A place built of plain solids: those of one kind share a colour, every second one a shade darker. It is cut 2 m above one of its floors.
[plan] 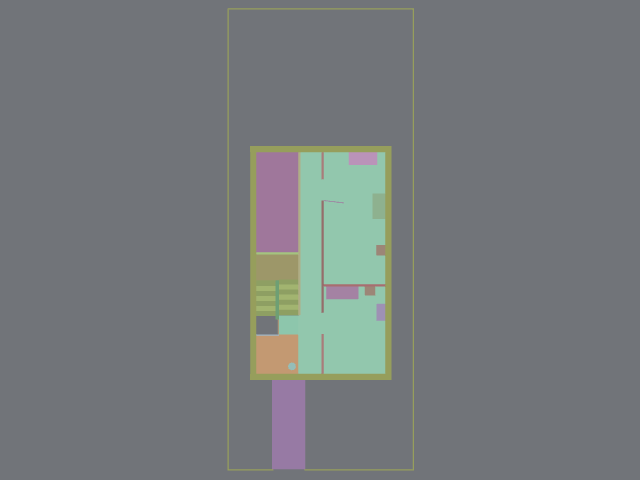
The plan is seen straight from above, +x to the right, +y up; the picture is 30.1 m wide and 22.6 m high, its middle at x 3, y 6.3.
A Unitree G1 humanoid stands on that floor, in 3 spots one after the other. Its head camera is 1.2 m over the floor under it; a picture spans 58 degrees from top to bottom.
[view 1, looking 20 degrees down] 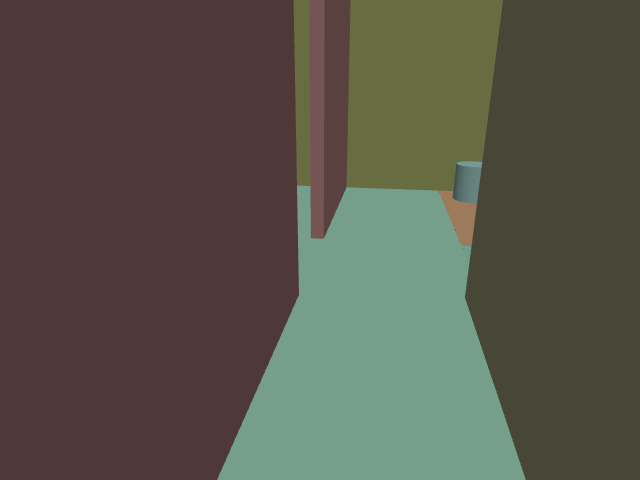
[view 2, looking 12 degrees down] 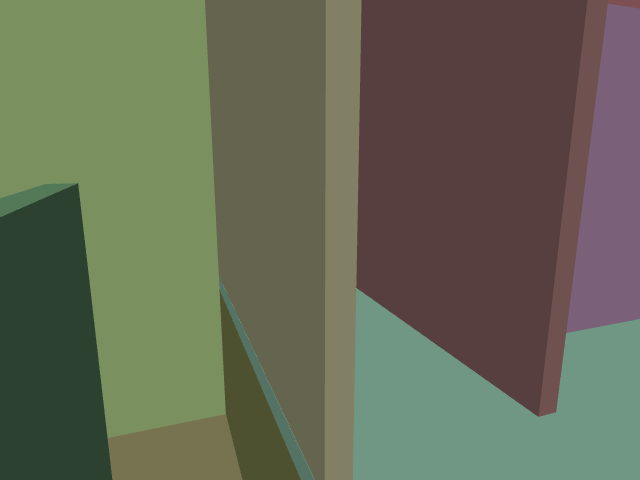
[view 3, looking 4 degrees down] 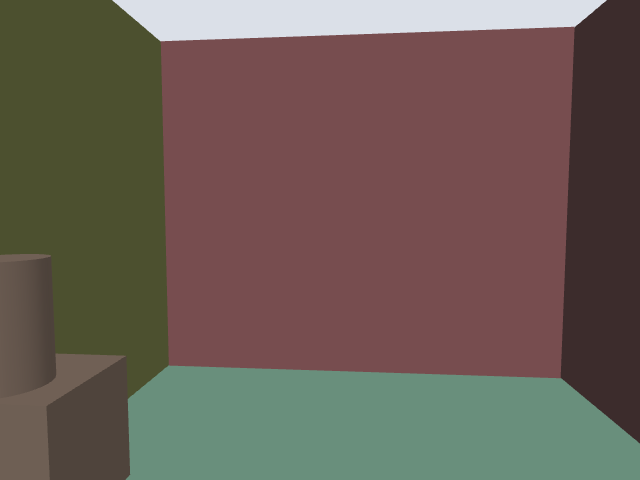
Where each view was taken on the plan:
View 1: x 2.58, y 5.16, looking -81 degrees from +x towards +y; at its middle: upper_floor_rooms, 3.51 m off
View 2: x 1.53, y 1.55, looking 70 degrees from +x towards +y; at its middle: landing_wall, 1.36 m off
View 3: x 4.63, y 7.37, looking -85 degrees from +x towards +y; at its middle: bedrooms_wall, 3.17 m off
